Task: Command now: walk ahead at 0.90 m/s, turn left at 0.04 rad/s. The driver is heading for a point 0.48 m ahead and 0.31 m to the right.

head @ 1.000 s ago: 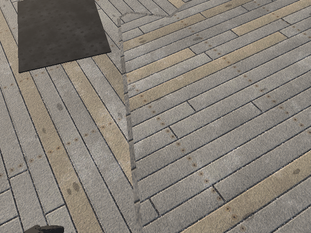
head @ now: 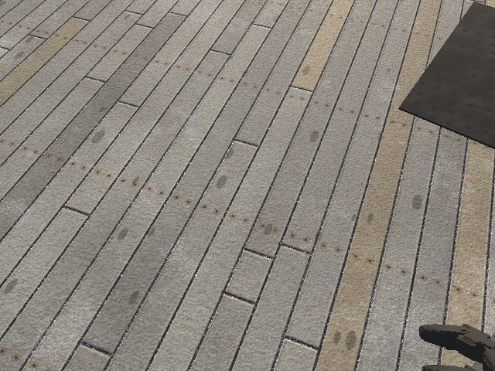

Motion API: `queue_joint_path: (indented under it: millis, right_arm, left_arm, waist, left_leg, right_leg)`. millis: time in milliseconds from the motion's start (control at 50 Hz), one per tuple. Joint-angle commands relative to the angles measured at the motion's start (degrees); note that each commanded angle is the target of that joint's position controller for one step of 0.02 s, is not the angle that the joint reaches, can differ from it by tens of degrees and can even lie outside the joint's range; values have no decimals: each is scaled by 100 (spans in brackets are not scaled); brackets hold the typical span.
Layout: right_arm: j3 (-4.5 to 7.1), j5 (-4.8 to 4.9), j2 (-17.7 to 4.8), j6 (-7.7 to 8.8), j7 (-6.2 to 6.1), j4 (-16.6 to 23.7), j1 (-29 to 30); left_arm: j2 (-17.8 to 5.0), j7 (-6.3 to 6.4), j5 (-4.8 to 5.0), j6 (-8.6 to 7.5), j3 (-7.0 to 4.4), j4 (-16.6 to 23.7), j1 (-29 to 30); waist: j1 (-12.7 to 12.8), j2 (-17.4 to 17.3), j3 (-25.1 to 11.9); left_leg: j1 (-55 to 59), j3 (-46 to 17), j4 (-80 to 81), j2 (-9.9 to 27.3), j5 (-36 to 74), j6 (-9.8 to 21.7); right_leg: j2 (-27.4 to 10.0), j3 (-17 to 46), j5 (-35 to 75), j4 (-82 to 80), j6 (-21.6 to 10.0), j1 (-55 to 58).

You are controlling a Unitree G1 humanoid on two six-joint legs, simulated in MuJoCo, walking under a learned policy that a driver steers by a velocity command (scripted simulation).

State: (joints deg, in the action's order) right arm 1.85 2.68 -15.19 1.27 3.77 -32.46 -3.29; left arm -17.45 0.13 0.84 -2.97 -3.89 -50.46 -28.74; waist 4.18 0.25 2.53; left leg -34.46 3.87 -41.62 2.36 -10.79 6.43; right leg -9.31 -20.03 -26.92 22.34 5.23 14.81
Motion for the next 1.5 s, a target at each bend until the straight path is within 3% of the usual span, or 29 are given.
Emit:
queue_joint_path:
  millis: [20, 40, 60, 100, 160, 340, 400, 440, 480, 500, 520, 540, 580, 620, 700, 820, 860, 880, 900, 960, 1060, 1120, 1160, 1180, 1200, 1220, 1300, 1400, 1500]
  right_arm:
    - [810, -104, -2232, 24, -298, -420, -2650]
    - [579, -274, -1576, 163, -249, -189, -2700]
    - [443, -349, -1140, 288, -155, -394, -2587]
    - [390, -267, -871, 430, -126, -708, -2028]
    - [260, -386, -175, 572, -164, -798, -1493]
    - [294, -396, -479, 589, -496, -1103, -1716]
    - [371, -422, -1035, 441, -673, -1137, -1851]
    - [482, -333, -1471, 297, -789, -1041, -1599]
    - [521, -190, -1546, 319, -644, -709, -576]
    - [326, -32, -798, 488, -481, -591, 260]
    - [-2, -122, 384, 785, -323, -179, -951]
    - [-43, -48, -70, 983, -260, 49, -1217]
    - [134, -43, -649, 998, -310, 122, -582]
    - [214, -272, -846, 778, -394, -28, -782]
    - [106, -433, -399, 534, -528, 400, 167]
    - [288, -187, -575, 497, -417, 217, -99]
    - [262, -377, -611, 472, -523, -14, -836]
    - [156, -652, -571, 356, -535, 210, -737]
    - [257, -579, -821, 305, -504, 37, -442]
    - [169, -395, -465, 51, -597, 279, 135]
    - [503, -196, -1208, -11, -637, 54, 149]
    - [606, -74, -1314, 121, -540, 70, 316]
    - [517, -162, -826, 96, -550, 200, 747]
    - [356, -154, -144, 108, -456, 223, 548]
    - [288, -57, -171, 292, -312, 619, 787]
    - [365, 84, -659, 431, -239, 688, 897]
    - [471, -321, -874, 482, -178, 259, 421]
    - [269, -150, -449, 494, -96, 357, 1021]
    - [350, -25, -766, 551, -70, 297, 786]
  left_arm:
    - [-165, 23, 61, -243, 135, 697, 159]
    - [-628, 12, 348, -476, 72, 664, 328]
    - [-863, 47, 568, -485, -54, 986, 1310]
    - [-451, 121, 237, -414, -1, 1034, 1396]
    - [-222, -56, 334, -56, -37, 650, 586]
    - [-78, -289, 197, 28, 62, 1186, 2216]
    - [-146, -477, 225, -62, 33, 1450, 2409]
    - [-498, -463, 334, 63, -140, 1368, 1500]
    - [-1384, -279, 247, 338, -560, 711, -1150]
    - [-1280, -149, 230, 430, -601, 461, -1644]
    - [-1020, -251, -118, 245, -294, 675, -534]
    - [-720, -263, -262, 58, -220, 1085, -58]
    - [-592, -331, -157, -218, -221, 1394, 798]
    - [-895, -241, -2, -277, -307, 1657, 1509]
    - [-861, 152, 78, -4, -369, 1454, 1403]
    - [-471, 395, 89, 505, -404, 1556, 1523]
    - [329, 300, -125, 475, -132, 1711, 1306]
    - [263, 256, -75, 450, -90, 1637, 603]
    - [-425, 61, 42, 455, -178, 1698, -376]
    - [-1083, 140, 150, 782, -366, 1472, 717]
    - [-543, 53, -3, 602, -89, 1608, 649]
    - [-874, 28, -75, 580, -168, 1192, 111]
    - [-723, 37, -25, 525, -185, 483, -1049]
    - [-852, 61, 17, 408, -162, 660, -750]
    - [-1365, 77, 2, 215, -199, 1283, 197]
    - [-1412, 95, -142, 66, -275, 1491, 834]
    - [-966, 179, -54, 0, -86, 1589, 934]
    - [-830, 236, 96, 44, -49, 1436, 482]
    - [-798, 172, 113, 79, -55, 1239, 392]
  waist:
    - [-1312, -1749, -1893]
    - [-1600, -905, -2967]
    - [-1634, -424, -1757]
    - [-992, -353, -518]
    - [-436, -778, -273]
    - [-567, -103, 996]
    - [-393, -267, 620]
    - [263, -899, -73]
    - [1588, -876, -1043]
    - [1948, 832, -443]
    - [100, 2422, -531]
    - [-53, 1857, -1590]
    - [-622, -720, -150]
    - [-974, -1017, 113]
    - [-604, -281, -92]
    - [-579, 669, -1065]
    - [-641, -481, -1897]
    - [-311, -1022, -1996]
    - [376, -1722, -2666]
    - [-68, -27, -1863]
    - [29, -1026, -1243]
    - [234, -1078, -976]
    - [788, 139, -462]
    - [447, 1588, 214]
    - [-4, 1328, 470]
    - [-167, 825, 695]
    - [-345, 498, 179]
    - [46, 846, 286]
    - [16, 1196, 398]
  left_leg:
    - [6412, -3276, 1176, 1357, -2530, 957]
    - [6266, -5044, 2357, 2019, -4045, 922]
    - [5483, -4179, 2649, 1852, -3328, 496]
    - [3957, -2623, 2545, 1557, -1784, 201]
    - [2820, -1160, 2839, 1171, -408, -138]
    - [3038, 1106, 3624, 763, 2219, -650]
    - [3716, 1366, 2887, 903, 5717, -865]
    - [4015, 1347, 1639, 1093, 8043, -823]
    - [2796, 946, -1312, 1056, 7836, -541]
    - [1403, 1008, -4615, -419, 2046, -655]
    - [-762, -443, -6086, -1016, -2170, -674]
    - [-1221, -1475, -6217, -961, -2125, -440]
    - [-1000, -1409, -4677, -482, -1464, -270]
    - [-121, -1366, -3756, -179, -1367, -751]
    - [1054, -686, -628, -640, -372, -1192]
    - [2671, -1071, 1931, -1014, 2396, -1249]
    - [4684, -2537, 1677, 930, 5639, -387]
    - [4667, -3507, 1157, 1978, 8992, 342]
    - [4730, -4678, 1086, 3249, 8227, 1573]
    - [2865, -2553, 1963, 1330, 1845, 618]
    - [1313, -1357, 3335, 768, -1888, 55]
    - [789, -1098, 3483, 1043, -2067, -172]
    - [-360, -166, 1399, 426, -2239, -587]
    - [-1788, 155, -1133, -177, -2162, -762]
    - [-2957, -947, -1561, -288, -1626, -751]
    - [-3244, -1279, -1786, -100, -989, -756]
    - [-1068, -866, -1375, -137, 982, -1176]
    - [192, -488, 330, -373, 1106, -1205]
    - [729, -485, 1241, -115, 292, -957]
  right_leg:
    - [499, 1008, 521, 5449, -738, -5138]
    - [816, 2970, -73, 6268, -904, -5281]
    - [719, 2933, 358, 6366, -887, -5790]
    - [168, 2896, 1160, 5664, -875, -5819]
    - [-211, 2843, 2080, 5498, -784, -5007]
    - [325, 1822, 3519, 3222, -908, -5939]
    - [884, 965, 3350, 2269, -1206, -5127]
    - [1266, 702, 2819, 2403, -1343, -3923]
    - [1189, 1458, 2333, 2302, -1797, -919]
    - [980, 2016, 3085, 1053, -2147, -240]
    - [565, 4561, 2614, 1128, -2831, 201]
    - [-284, 6824, 178, -286, -3502, 420]
    - [-300, 6495, 1404, -955, -2858, -1438]
    - [61, 5426, 3933, -669, -2641, -2890]
    - [1391, 3694, 6443, -4, -1797, -4093]
    - [1830, 4202, 3389, 1399, -666, -3484]
    - [2338, 3527, -1500, 3862, -357, -4356]
    - [2436, 3580, -2644, 5338, -108, -4802]
    - [1899, 3491, -2094, 6685, 121, -5144]
    - [1017, 2807, -4, 6343, 226, -4850]
    - [913, 1609, -114, 3405, -448, -3312]
    - [843, 1280, 142, 1787, -905, -2019]
    - [966, 1457, 517, 467, -1209, -862]
    - [-229, 4014, -1090, -230, -1716, -999]
    - [-1114, 6405, -2680, -1214, -2532, -1568]
    - [-1280, 6808, -3089, -1691, -2692, -1899]
    - [-269, 4556, -418, -1126, -1857, -2750]
    - [52, 3781, 314, -1068, -1690, -2874]
    - [-326, 4135, 779, -799, -1688, -2068]
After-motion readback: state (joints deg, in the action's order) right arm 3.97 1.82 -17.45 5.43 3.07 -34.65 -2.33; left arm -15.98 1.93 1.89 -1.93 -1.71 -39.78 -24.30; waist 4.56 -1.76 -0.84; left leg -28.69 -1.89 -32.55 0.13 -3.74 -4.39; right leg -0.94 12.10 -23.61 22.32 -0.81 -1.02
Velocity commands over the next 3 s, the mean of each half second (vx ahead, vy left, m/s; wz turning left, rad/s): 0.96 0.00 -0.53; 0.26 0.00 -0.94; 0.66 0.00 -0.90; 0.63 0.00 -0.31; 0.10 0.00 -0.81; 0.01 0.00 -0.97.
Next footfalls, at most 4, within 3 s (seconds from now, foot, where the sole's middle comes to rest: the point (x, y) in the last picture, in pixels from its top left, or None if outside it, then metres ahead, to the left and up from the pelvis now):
0.48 right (304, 319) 0.59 -0.08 -0.73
0.86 left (309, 223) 0.90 -0.10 -0.73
1.18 right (307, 305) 0.63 -0.09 -0.73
1.56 left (355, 207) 0.97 -0.24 -0.73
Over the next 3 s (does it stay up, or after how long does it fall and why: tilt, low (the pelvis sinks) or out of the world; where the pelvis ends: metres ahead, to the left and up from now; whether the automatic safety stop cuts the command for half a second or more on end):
stays up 0.86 -0.56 0.04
